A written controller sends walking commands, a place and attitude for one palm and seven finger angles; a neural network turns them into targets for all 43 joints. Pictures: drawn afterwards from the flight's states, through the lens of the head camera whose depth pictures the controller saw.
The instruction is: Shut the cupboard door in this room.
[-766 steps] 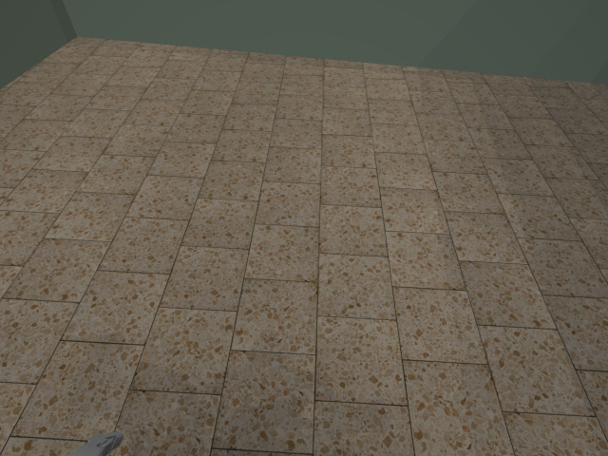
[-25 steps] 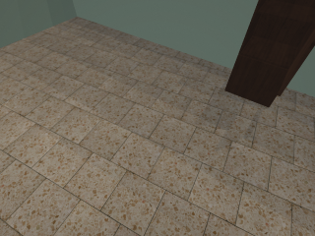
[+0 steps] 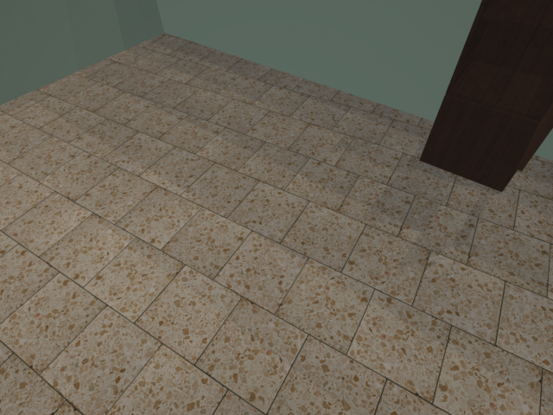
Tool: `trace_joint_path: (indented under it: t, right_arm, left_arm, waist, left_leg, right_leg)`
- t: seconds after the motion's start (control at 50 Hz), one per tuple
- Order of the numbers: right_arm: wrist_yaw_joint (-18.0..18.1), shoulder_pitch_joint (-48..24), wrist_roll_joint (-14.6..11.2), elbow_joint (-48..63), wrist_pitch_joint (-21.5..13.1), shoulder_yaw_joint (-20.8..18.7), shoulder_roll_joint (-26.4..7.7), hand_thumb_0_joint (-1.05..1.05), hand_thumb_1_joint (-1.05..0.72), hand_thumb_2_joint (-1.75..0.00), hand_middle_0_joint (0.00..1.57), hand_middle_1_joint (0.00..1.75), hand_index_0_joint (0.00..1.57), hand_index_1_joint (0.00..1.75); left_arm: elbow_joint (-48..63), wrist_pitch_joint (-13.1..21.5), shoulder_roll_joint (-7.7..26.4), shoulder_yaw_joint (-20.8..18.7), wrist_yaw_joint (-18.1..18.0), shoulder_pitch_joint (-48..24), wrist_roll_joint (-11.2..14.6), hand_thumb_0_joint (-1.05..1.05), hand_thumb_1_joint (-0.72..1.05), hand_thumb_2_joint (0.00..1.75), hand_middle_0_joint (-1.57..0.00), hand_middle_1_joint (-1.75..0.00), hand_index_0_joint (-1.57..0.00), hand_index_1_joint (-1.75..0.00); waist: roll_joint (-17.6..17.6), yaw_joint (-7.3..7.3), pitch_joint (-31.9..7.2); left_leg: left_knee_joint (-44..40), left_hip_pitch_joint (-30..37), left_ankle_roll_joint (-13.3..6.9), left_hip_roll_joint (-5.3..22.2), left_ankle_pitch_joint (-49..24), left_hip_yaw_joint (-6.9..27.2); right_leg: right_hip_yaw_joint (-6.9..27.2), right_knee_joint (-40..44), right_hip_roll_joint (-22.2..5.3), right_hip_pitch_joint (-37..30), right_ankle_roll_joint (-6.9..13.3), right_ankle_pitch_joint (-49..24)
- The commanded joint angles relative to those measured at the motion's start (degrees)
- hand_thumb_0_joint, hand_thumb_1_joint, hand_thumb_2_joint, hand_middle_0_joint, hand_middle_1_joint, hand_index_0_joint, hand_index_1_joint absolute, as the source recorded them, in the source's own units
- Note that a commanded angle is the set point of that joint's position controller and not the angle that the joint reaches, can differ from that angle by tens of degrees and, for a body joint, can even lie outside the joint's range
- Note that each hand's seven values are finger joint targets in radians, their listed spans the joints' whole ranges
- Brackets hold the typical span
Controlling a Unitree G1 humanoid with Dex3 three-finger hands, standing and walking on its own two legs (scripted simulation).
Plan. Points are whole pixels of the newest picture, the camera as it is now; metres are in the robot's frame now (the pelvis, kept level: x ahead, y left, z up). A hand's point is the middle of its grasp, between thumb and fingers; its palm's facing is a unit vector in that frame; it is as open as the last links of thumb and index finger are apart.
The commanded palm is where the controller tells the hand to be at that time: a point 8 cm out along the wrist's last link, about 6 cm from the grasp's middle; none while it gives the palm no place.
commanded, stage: turn or walk to find it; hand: left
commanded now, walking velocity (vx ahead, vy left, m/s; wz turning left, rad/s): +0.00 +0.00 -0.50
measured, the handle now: out of the picture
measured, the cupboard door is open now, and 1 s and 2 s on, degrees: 87 87 87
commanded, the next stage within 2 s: stand and wait in 0.20 s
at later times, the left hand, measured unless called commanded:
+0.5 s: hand out of the picture +0.06 +0.18 -0.17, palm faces -0.11 -0.96 -0.26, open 7.4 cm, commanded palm none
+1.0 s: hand out of the picture +0.02 +0.18 -0.17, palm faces -0.06 -0.98 -0.21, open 7.4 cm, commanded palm none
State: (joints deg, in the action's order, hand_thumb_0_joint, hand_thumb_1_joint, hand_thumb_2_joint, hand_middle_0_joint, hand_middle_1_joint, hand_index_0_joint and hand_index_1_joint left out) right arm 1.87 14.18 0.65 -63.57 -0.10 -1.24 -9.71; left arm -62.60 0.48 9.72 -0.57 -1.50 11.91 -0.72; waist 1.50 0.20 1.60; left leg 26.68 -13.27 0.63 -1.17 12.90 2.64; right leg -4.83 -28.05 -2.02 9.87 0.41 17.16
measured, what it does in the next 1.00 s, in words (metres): stands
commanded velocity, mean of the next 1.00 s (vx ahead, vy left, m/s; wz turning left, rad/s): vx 0.00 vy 0.00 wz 0.00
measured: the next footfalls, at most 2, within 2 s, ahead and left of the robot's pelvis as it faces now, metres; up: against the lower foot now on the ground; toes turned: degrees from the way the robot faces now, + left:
right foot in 2.00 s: +0.00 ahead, -0.12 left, +0.00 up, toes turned +2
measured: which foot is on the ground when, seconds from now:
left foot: down 0.00-1.00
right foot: down 0.00-1.00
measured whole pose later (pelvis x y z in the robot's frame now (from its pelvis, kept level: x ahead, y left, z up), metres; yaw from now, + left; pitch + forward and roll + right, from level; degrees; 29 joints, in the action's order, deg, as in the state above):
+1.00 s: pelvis -0.01 -0.01 +0.00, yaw -4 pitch -2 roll +0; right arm 1.4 13.3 0.6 -64.9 -0.5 -0.7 -11.4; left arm -64.2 0.5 11.0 -0.4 -1.3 13.7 -0.5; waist -0.3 0.0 3.0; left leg 23.6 -10.6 1.7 2.2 11.3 -0.8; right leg -5.5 -23.5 -0.3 7.3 1.5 14.6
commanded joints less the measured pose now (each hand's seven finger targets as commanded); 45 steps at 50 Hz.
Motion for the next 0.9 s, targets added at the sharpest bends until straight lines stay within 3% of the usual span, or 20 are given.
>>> trace_joint_path:
  t: [0.0,0.14,0.2,0.24,0.28,0.32,0.36,0.38,0.42,0.44,0.46,0.48,0.5,0.54,0.56,0.6,0.62,0.66,0.74,0.88]
  right_arm:
    - [0.3,2.1,0.1,1.8,0.2,-1.2,-4.7,0.0,-0.9,-0.9,0.2,0.3,0.2,0.3]
    - [0.6,0.7,0.3,3.9,0.7,-2.1,-6.1,0.0,-0.9,-0.9,0.2,0.3,0.2,0.3]
    - [0.7,0.6,0.2,4.4,0.4,-2.3,-6.2,0.0,-0.9,-0.9,0.2,0.3,0.2,0.3]
    - [0.8,1.2,0.2,4.5,-0.2,-2.3,-7.0,0.0,-0.9,-0.9,0.2,0.3,0.2,0.3]
    - [0.9,0.8,0.2,4.6,-0.6,-2.6,-9.3,0.0,-0.9,-0.9,0.2,0.3,0.2,0.3]
    - [1.1,-0.2,0.2,4.5,-1.0,-2.7,-9.9,0.0,-0.9,-0.9,0.2,0.3,0.2,0.3]
    - [1.0,-0.3,0.3,4.5,-1.2,-2.6,-9.8,0.0,-0.9,-0.9,0.2,0.3,0.2,0.3]
    - [0.9,-1.2,0.4,4.4,-1.0,-2.5,-9.7,0.0,-0.9,-0.9,0.2,0.3,0.2,0.3]
    - [0.7,-2.2,0.3,4.4,-0.8,-2.3,-9.2,0.0,-0.9,-0.9,0.2,0.3,0.2,0.3]
    - [0.5,-1.9,0.0,4.3,-0.7,-2.2,-7.7,0.0,-0.9,-0.9,0.2,0.3,0.2,0.3]
    - [0.3,-1.0,-0.4,4.5,-0.6,-1.9,-5.6,0.0,-0.9,-0.9,0.2,0.3,0.2,0.3]
    - [0.1,-0.5,-0.4,4.5,-0.2,-1.4,-4.6,0.0,-0.9,-0.9,0.2,0.3,0.2,0.3]
    - [0.0,-1.1,-0.1,3.8,0.3,-1.4,-5.2,0.0,-0.9,-0.9,0.2,0.3,0.2,0.3]
    - [-0.3,0.5,0.2,2.6,-0.2,-1.9,-8.1,0.0,-0.9,-0.9,0.2,0.3,0.2,0.3]
    - [-0.4,1.3,0.1,1.9,-0.4,-1.5,-7.0,0.0,-0.9,-0.9,0.2,0.3,0.2,0.3]
    - [-0.4,2.9,0.0,0.9,-0.7,-0.8,-5.7,0.0,-0.9,-0.9,0.2,0.3,0.2,0.3]
    - [-0.4,2.6,-0.1,0.7,-0.7,-0.8,-5.9,0.0,-0.9,-0.9,0.2,0.3,0.2,0.3]
    - [-0.5,2.0,-0.2,0.5,-0.7,-0.8,-6.6,0.0,-0.9,-0.9,0.2,0.3,0.2,0.3]
    - [-0.3,1.3,-0.2,0.2,-1.1,-0.8,-7.5,0.0,-0.9,-0.9,0.2,0.3,0.2,0.3]
    - [-0.1,0.4,-0.2,0.2,-1.3,-0.9,-9.0,0.0,-0.9,-0.9,0.2,0.3,0.2,0.3]
  left_arm:
    - [1.0,0.0,7.8,-1.6,-0.1,2.1,0.1,0.0,0.9,0.9,-0.2,-0.3,-0.2,-0.3]
    - [3.5,-1.5,10.1,-4.0,0.3,1.6,0.0,0.0,0.9,0.9,-0.2,-0.3,-0.2,-0.3]
    - [4.3,-1.7,9.9,-4.4,0.6,1.0,-0.1,0.0,0.9,0.9,-0.2,-0.3,-0.2,-0.3]
    - [4.8,-1.6,8.5,-4.1,0.7,1.0,-0.1,0.0,0.9,0.9,-0.2,-0.3,-0.2,-0.3]
    - [4.8,-1.6,6.3,-3.5,0.8,1.6,0.1,0.0,0.9,0.9,-0.2,-0.3,-0.2,-0.3]
    - [4.5,-1.5,5.1,-2.8,0.9,2.2,-0.1,0.0,0.9,0.9,-0.2,-0.3,-0.2,-0.3]
    - [4.0,-1.6,4.7,-2.6,0.9,2.6,-0.1,0.0,0.9,0.9,-0.2,-0.3,-0.2,-0.3]
    - [3.8,-1.7,4.4,-2.4,0.9,3.2,-0.2,0.0,0.9,0.9,-0.2,-0.3,-0.2,-0.3]
    - [2.4,-1.1,4.5,-2.1,0.7,6.2,-0.3,0.0,0.9,0.9,-0.2,-0.3,-0.2,-0.3]
    - [1.9,-0.6,6.2,-2.1,0.5,6.6,-0.5,0.0,0.9,0.9,-0.2,-0.3,-0.2,-0.3]
    - [1.8,-0.1,8.7,-2.3,0.2,6.0,-0.6,0.0,0.9,0.9,-0.2,-0.3,-0.2,-0.3]
    - [2.2,0.1,10.4,-2.2,0.2,4.1,-0.2,0.0,0.9,0.9,-0.2,-0.3,-0.2,-0.3]
    - [2.5,0.5,11.0,-2.3,0.2,2.5,-0.2,0.0,0.9,0.9,-0.2,-0.3,-0.2,-0.3]
    - [3.4,1.1,12.4,-2.5,0.2,-0.9,-0.1,0.0,0.9,0.9,-0.2,-0.3,-0.2,-0.3]
    - [3.0,1.1,11.1,-2.2,0.1,-0.5,0.1,0.0,0.9,0.9,-0.2,-0.3,-0.2,-0.3]
    - [2.5,1.0,8.8,-1.6,-0.2,1.5,0.5,0.0,0.9,0.9,-0.2,-0.3,-0.2,-0.3]
    - [2.4,0.9,8.3,-1.4,-0.3,1.8,0.4,0.0,0.9,0.9,-0.2,-0.3,-0.2,-0.3]
    - [2.0,0.7,8.8,-1.4,-0.3,1.5,0.3,0.0,0.9,0.9,-0.2,-0.3,-0.2,-0.3]
    - [1.5,1.1,9.2,-1.4,-0.2,2.4,0.3,0.0,0.9,0.9,-0.2,-0.3,-0.2,-0.3]
    - [0.8,1.3,10.2,-1.4,-0.1,2.5,0.2,0.0,0.9,0.9,-0.2,-0.3,-0.2,-0.3]
  waist:
    - [-10.3,-0.86,3.7]
    - [-7.1,-0.76,2.7]
    - [-3.7,-0.98,0.8]
    - [1.0,-1.21,-1.8]
    - [8.2,-0.57,-3.3]
    - [11.0,0.22,-3.2]
    - [10.3,0.31,-3.7]
    - [9.0,1.02,-2.8]
    - [5.6,2.44,-2.7]
    - [0.3,2.0,-2.4]
    - [-7.3,0.95,-2.4]
    - [-10.7,0.16,-0.5]
    - [-13.4,0.36,1.2]
    - [-10.6,-0.91,3.0]
    - [-7.8,-0.99,2.4]
    - [-5.5,-0.57,-0.8]
    - [-6.2,-0.37,-0.6]
    - [-3.3,-0.17,1.0]
    - [-2.0,0.03,1.0]
    - [-0.3,-0.06,1.4]
  left_leg:
    - [-0.4,0.5,0.1,4.8,-3.9,-0.8]
    - [5.2,-0.2,0.8,5.4,-0.6,-4.4]
    - [4.1,1.4,0.4,6.5,-2.4,-3.9]
    - [0.7,3.8,-1.1,9.2,-6.2,-0.9]
    - [-4.9,4.6,-5.0,14.9,-9.1,6.4]
    - [-7.7,4.3,-8.8,18.4,-15.5,9.2]
    - [-7.3,4.3,-10.2,18.7,-19.0,8.7]
    - [-6.4,3.1,-9.8,18.0,-19.2,7.0]
    - [-2.2,0.4,-6.5,14.0,-16.5,3.0]
    - [1.8,-1.6,-3.5,10.5,-12.2,-0.1]
    - [4.9,-4.9,-0.9,6.8,-4.9,-3.7]
    - [4.2,-5.0,0.7,4.8,5.1,-5.2]
    - [4.5,-2.0,0.7,5.2,8.1,-4.0]
    - [1.0,0.8,-0.2,5.8,2.1,-2.6]
    - [-0.4,1.6,-0.1,6.0,-3.6,-2.4]
    - [-2.3,3.1,-0.2,7.1,-10.5,-1.5]
    - [-3.0,3.6,-0.1,7.3,-8.8,-1.6]
    - [-4.1,3.5,-0.3,7.6,-8.5,-0.8]
    - [-5.0,4.4,-0.8,8.0,-10.5,-0.4]
    - [-6.3,4.6,-0.9,8.0,-8.2,-0.1]
  right_leg:
    - [11.6,10.3,-9.4,3.8,3.1,-12.0]
    - [16.5,8.4,-9.2,6.2,5.3,-12.0]
    - [15.7,5.8,-7.5,6.9,4.6,-12.8]
    - [12.3,1.7,-4.0,6.8,2.8,-12.9]
    - [6.4,-5.5,0.4,7.0,0.2,-8.7]
    - [4.5,-12.4,1.5,7.7,-0.8,3.9]
    - [4.4,-13.6,0.7,7.6,-0.9,9.3]
    - [3.9,-11.1,0.3,6.4,-1.0,8.2]
    - [3.7,0.1,-0.3,0.5,-1.0,-3.0]
    - [8.1,4.9,-3.2,-1.7,-0.2,-10.9]
    - [14.4,7.4,-9.0,-3.4,1.9,-16.1]
    - [17.2,9.8,-13.4,0.1,4.7,-14.2]
    - [17.9,12.8,-13.6,4.5,6.2,-9.4]
    - [13.9,12.6,-10.5,5.7,5.8,-7.2]
    - [11.3,10.4,-9.0,4.3,4.6,-11.3]
    - [7.9,7.1,-7.2,0.9,2.7,-16.2]
    - [7.7,8.0,-6.7,1.4,2.2,-13.0]
    - [6.8,8.9,-5.8,2.2,1.5,-8.6]
    - [6.4,9.3,-5.6,0.6,1.4,-11.8]
    - [6.4,11.4,-5.4,0.1,1.5,-8.7]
